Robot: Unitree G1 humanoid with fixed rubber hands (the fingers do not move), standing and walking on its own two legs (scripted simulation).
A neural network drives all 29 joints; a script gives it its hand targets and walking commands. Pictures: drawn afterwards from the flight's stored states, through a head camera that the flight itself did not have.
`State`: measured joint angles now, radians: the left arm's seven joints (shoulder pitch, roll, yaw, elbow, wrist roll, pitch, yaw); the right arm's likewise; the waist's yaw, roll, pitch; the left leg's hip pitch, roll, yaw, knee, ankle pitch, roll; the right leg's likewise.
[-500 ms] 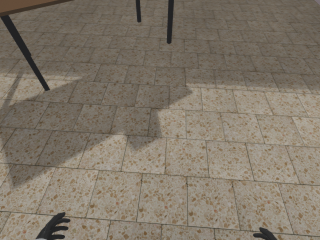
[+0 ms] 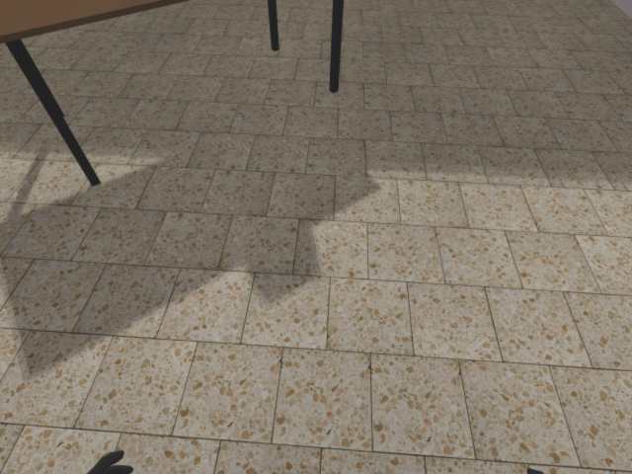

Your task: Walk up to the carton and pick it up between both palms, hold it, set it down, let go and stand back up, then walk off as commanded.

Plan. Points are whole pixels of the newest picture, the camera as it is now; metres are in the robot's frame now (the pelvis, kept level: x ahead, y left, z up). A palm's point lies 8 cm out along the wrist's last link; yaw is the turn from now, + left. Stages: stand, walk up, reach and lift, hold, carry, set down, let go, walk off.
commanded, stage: stand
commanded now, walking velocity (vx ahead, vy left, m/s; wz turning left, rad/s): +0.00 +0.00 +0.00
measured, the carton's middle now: out of the picture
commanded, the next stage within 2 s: walk up in 1.42 s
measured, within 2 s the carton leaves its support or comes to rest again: neither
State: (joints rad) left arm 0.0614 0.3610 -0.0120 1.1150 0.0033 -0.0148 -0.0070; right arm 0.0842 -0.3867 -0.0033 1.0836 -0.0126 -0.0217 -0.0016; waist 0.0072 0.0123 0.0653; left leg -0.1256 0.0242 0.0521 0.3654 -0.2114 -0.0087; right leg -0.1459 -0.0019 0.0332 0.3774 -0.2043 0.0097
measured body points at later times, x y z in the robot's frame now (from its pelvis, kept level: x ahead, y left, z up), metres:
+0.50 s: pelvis +0.00 +0.00 +0.00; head +0.02 +0.00 +0.45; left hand +0.11 +0.31 -0.12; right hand +0.08 -0.31 -0.13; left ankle -0.01 +0.12 -0.75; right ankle +0.00 -0.13 -0.75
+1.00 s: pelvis +0.01 +0.00 +0.00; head +0.03 +0.00 +0.45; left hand +0.10 +0.31 -0.12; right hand +0.09 -0.32 -0.12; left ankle -0.01 +0.12 -0.75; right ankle +0.00 -0.13 -0.75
